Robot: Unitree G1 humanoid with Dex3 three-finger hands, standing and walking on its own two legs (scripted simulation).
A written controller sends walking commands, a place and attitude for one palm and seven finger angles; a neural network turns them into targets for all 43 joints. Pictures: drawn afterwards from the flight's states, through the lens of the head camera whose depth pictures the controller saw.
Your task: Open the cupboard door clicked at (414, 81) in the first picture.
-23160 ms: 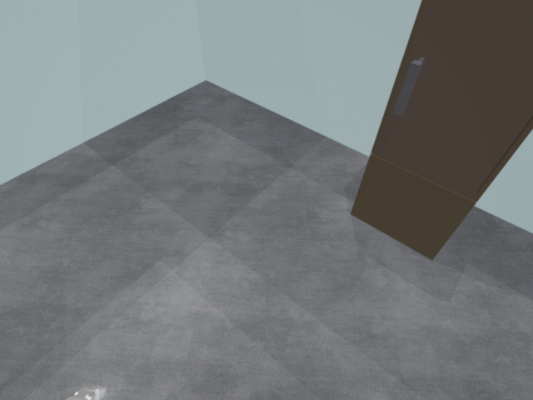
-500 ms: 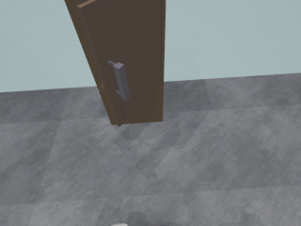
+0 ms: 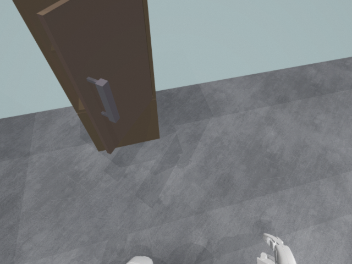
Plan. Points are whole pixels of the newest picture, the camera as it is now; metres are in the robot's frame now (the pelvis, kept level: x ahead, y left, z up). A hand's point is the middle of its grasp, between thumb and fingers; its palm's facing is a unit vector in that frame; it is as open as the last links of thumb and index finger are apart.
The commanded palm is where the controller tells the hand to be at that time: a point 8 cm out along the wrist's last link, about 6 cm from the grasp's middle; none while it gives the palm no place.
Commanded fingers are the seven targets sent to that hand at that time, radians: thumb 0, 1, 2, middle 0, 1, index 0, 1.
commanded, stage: walk to a spot facing it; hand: left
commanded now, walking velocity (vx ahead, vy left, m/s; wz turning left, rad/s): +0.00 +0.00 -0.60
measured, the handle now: (103, 100) +0.56 +0.31 -0.04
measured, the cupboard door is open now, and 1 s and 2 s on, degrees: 49 49 49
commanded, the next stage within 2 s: none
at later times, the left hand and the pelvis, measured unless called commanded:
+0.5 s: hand (118, 245) +0.17 +0.18 -0.18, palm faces -0.30 -0.91 -0.27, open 7.4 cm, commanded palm none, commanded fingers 0.00 0.90 0.90 -0.20 -0.30 -0.20 -0.30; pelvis +0.00 +0.00 -0.02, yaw -18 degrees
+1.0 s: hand (150, 232) +0.21 +0.10 -0.18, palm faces -0.55 -0.81 -0.21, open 7.4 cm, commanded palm none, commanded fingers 0.00 0.90 0.90 -0.20 -0.30 -0.20 -0.30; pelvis +0.07 -0.05 -0.01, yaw -37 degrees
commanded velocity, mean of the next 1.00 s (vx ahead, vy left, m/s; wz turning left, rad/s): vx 0.14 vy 0.00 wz -0.59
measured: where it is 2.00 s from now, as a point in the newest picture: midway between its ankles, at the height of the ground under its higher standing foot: (256, 245)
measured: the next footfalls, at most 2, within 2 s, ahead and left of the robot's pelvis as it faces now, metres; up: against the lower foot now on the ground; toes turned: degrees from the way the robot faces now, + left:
left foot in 0.06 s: +0.04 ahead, +0.16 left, +0.00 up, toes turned -6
right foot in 0.34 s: +0.03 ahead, -0.14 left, +0.00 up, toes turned -13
